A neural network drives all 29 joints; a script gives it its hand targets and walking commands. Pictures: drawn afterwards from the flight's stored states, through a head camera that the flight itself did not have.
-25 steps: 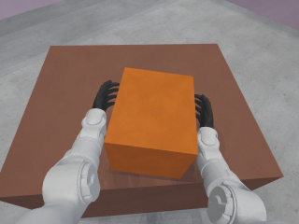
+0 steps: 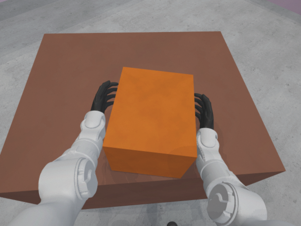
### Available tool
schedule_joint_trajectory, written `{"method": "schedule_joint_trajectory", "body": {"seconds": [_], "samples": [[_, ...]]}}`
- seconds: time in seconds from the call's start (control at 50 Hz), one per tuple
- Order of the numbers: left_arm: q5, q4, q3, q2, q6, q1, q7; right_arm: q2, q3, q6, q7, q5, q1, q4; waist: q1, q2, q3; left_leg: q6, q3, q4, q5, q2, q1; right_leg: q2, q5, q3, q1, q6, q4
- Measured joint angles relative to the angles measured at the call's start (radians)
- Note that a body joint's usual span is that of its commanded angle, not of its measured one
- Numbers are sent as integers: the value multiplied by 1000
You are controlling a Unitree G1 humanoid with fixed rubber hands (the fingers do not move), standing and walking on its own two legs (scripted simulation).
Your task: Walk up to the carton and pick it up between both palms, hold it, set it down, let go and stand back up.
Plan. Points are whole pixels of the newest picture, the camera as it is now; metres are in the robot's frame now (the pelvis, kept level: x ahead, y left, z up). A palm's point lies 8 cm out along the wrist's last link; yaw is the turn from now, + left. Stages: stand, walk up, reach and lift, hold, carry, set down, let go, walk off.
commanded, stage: set down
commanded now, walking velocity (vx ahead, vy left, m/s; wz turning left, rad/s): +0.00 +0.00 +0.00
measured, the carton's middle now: (152, 123) +0.40 -0.03 -0.02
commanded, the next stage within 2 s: none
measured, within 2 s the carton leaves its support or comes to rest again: neither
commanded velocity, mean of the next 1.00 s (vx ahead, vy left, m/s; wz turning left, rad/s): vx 0.00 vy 0.00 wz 0.00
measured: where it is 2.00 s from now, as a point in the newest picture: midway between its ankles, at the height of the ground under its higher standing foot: outside the picture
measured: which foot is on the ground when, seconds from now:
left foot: down 0.00-1.00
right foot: down 0.00-1.00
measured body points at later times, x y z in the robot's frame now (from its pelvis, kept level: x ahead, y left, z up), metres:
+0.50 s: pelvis -0.01 +0.00 +0.00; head +0.09 +0.02 +0.44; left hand +0.45 +0.12 +0.01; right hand +0.37 -0.18 +0.01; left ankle -0.03 +0.10 -0.74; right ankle +0.00 -0.14 -0.74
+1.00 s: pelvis -0.01 +0.00 +0.00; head +0.10 +0.02 +0.43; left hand +0.45 +0.12 +0.01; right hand +0.37 -0.18 +0.01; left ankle -0.03 +0.10 -0.74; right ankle +0.00 -0.14 -0.74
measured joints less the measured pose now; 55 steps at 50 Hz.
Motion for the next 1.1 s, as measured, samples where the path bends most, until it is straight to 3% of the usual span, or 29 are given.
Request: {"method": "schedule_joint_trajectory", "body": {"seconds": [0.58,1.1], "samples": [[83,46,94,15,-69,-36,-13,28,-134,-66,22,-95,-41,15,-5,-10,5,-1,-6,28,3,-1,-61,-2,-3,-7,-62,-3,35],[185,-18,185,-1,-34,-24,-38,49,-202,-72,36,-147,-48,-4,-3,-14,5,-3,-7,26,7,-3,-67,-5,-10,-9,-74,-4,51]]}}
